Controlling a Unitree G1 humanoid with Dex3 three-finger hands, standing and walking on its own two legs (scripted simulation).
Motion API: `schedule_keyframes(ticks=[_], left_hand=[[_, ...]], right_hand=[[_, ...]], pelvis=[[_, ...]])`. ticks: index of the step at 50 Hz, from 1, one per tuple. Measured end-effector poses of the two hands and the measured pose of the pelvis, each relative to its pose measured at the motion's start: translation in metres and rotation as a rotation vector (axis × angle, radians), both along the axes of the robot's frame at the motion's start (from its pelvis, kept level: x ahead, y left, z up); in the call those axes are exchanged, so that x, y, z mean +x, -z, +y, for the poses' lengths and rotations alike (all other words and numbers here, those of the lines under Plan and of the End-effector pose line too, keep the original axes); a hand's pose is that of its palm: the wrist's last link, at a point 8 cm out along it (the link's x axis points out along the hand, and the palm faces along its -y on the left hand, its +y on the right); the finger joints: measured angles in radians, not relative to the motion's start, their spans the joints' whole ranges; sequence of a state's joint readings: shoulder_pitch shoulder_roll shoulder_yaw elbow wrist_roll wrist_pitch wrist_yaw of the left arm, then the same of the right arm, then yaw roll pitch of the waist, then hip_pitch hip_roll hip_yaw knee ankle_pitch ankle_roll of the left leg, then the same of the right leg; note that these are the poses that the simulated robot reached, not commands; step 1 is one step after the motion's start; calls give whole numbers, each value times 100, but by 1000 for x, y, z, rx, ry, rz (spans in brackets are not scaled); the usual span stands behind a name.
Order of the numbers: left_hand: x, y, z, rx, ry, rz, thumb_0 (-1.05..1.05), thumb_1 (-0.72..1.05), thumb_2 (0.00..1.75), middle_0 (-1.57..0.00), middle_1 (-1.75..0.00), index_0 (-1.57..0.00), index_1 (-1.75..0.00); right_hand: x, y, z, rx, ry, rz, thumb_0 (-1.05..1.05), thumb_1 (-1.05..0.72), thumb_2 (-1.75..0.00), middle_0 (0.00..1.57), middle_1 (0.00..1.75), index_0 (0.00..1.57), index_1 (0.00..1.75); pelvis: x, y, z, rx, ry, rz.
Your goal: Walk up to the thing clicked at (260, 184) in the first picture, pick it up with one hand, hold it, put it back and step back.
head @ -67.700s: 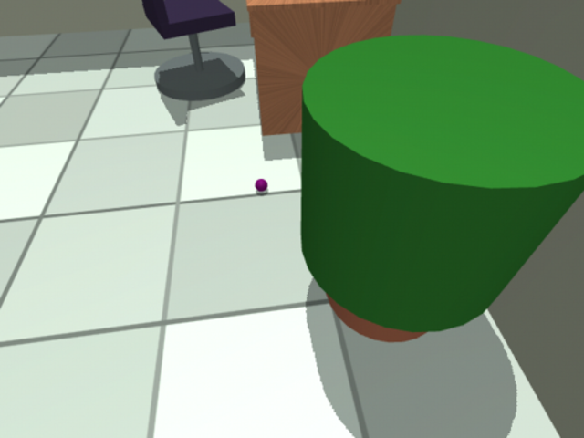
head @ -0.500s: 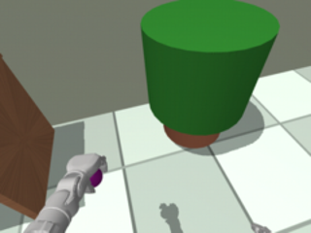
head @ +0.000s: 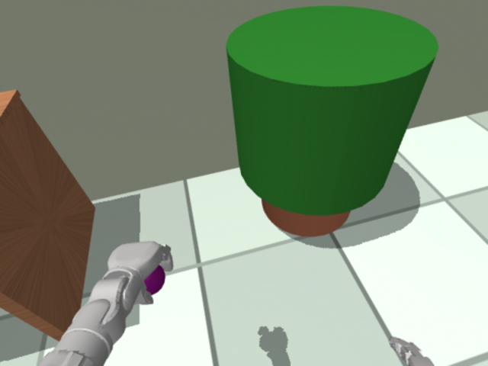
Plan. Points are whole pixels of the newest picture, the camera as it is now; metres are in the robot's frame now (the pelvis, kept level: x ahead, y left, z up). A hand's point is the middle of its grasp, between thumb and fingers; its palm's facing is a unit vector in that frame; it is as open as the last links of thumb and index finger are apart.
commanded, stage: hold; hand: left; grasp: from above
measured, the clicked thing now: (148, 278) +0.32 +0.22 -0.06
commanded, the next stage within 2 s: crouch in 0.64 s
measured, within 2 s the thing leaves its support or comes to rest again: neither
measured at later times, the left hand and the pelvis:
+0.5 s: hand (141, 281) +0.30 +0.22 -0.03, palm faces -0.46 -0.05 -0.89, open 8.3 cm; pelvis +0.00 +0.00 +0.00, yaw +0 degrees
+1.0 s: hand (143, 284) +0.30 +0.22 -0.05, palm faces -0.46 -0.04 -0.89, open 8.3 cm; pelvis +0.00 +0.00 +0.00, yaw +0 degrees
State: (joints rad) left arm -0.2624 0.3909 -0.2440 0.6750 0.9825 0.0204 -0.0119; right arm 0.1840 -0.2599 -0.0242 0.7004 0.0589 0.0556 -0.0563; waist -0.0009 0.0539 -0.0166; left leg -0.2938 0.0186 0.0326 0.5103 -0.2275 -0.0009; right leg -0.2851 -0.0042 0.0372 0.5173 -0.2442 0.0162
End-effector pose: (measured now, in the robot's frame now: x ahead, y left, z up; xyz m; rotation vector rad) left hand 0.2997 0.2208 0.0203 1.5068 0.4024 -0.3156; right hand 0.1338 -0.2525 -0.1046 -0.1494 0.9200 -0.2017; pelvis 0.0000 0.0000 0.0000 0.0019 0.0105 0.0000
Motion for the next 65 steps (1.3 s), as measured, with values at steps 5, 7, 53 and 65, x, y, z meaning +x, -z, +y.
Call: schedule_keyframes(ticks=[5,7,53,65], left_hand=[[-1,-4,2,-7,1,-4,1,26,37,-60,-70,-75,-62],[-1,-5,3,-2,3,2,1,26,37,-60,-70,-75,-62],[5,31,7,8,29,33,1,21,45,-62,-69,-76,-64],[42,136,16,83,58,-34,1,20,46,-62,-70,-76,-65]], right_hand=[[4,-2,2,1,-6,-13,1,-90,-90,20,30,20,30],[6,-3,4,1,-8,-17,1,-90,-90,20,30,20,30],[-4,2,1,-25,-4,48,1,-89,-90,20,30,20,30],[-75,78,-26,-124,25,240,1,-90,-90,21,30,20,30]], pelvis=[[-1,-1,1,0,1,-7],[-1,-1,1,0,1,-8],[0,3,2,-2,-10,39],[-25,81,5,-32,-20,301]])
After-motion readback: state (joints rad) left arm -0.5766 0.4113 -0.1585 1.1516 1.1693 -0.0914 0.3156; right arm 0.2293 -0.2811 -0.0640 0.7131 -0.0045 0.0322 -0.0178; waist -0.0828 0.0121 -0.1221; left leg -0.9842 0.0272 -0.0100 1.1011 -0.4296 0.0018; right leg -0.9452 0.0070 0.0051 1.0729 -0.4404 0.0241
